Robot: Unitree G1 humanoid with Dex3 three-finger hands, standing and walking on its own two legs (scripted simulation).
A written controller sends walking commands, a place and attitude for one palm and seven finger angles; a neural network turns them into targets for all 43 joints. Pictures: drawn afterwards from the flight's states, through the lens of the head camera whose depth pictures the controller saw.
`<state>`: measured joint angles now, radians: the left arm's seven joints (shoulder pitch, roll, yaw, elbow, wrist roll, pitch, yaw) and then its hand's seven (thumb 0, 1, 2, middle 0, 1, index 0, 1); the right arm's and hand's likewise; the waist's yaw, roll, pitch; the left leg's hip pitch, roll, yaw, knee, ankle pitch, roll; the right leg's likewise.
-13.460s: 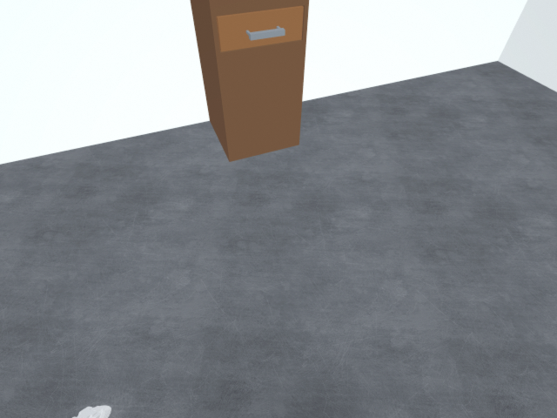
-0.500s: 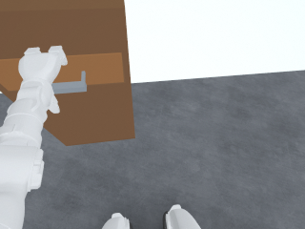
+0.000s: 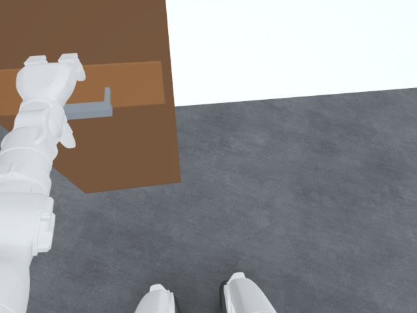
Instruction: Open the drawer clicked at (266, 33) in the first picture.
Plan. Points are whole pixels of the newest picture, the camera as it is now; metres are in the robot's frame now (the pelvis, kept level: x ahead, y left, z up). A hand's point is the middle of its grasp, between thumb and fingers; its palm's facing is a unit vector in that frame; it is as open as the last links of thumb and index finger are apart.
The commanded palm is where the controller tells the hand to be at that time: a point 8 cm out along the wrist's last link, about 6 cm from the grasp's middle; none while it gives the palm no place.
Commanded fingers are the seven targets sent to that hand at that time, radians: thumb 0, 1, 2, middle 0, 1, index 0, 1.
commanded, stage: move the hooked fingers above the handle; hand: left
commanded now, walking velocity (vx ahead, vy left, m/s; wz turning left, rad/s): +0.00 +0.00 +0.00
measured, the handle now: (74, 103) +0.57 +0.24 -0.03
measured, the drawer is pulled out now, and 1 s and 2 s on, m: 0.00 0.00 0.00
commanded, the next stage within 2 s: lower the fingers behind the handle in 0.26 s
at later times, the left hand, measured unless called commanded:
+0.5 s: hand (62, 102) +0.53 +0.23 +0.03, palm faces -0.07 -0.03 -1.00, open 13.7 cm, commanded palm +0.52 +0.24 +0.07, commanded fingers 0.00 -0.50 0.30 -0.30 -1.20 -0.30 -1.20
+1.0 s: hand (64, 104) +0.53 +0.24 +0.02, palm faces -0.03 -0.01 -1.00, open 13.8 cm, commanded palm +0.52 +0.24 +0.03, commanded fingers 0.00 -0.50 0.30 -0.30 -1.20 -0.30 -1.20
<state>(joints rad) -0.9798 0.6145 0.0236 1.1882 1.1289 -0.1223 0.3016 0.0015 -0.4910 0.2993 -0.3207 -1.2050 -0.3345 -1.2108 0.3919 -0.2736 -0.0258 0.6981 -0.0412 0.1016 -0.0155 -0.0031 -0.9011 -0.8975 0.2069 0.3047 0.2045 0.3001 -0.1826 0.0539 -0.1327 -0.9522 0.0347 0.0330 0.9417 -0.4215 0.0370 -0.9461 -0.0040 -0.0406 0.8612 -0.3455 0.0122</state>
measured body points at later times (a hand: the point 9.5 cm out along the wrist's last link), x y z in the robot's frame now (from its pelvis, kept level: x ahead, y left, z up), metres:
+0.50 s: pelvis +0.00 +0.00 +0.00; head +0.14 +0.00 +0.43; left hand +0.52 +0.23 +0.08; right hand -0.02 -0.28 -0.12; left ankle +0.00 +0.09 -0.68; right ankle +0.02 -0.13 -0.68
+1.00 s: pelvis -0.03 +0.00 -0.03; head +0.12 +0.01 +0.40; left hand +0.52 +0.23 +0.07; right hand -0.05 -0.28 -0.14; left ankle +0.00 +0.09 -0.68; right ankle +0.02 -0.13 -0.68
